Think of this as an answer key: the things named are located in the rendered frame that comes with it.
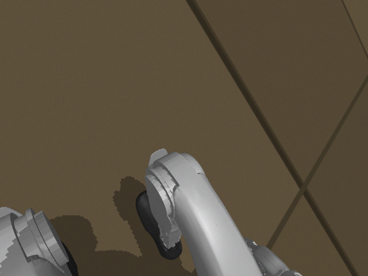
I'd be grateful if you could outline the right robot foot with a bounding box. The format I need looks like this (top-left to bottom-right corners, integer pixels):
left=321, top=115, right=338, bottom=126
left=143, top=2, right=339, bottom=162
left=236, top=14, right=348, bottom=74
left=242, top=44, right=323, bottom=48
left=136, top=191, right=182, bottom=260

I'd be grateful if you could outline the right robot hand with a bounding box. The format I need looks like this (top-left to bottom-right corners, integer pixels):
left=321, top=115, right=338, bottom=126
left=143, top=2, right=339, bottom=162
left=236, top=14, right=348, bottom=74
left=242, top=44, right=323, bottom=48
left=244, top=237, right=290, bottom=276

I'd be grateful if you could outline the left robot foot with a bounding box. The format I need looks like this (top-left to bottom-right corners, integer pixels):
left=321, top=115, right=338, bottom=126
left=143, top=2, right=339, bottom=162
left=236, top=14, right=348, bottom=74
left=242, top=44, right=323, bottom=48
left=61, top=241, right=79, bottom=276

